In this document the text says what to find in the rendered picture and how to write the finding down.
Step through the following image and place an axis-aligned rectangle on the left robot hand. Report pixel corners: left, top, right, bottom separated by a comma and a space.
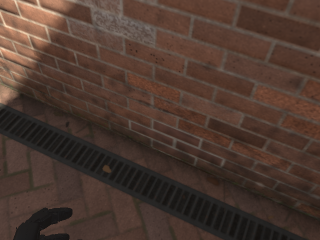
13, 207, 82, 240

